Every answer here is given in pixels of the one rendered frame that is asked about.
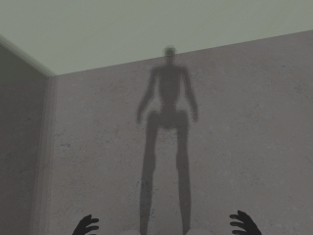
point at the robot left hand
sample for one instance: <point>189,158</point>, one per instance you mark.
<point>81,228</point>

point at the robot right hand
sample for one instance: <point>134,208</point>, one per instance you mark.
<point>248,225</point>

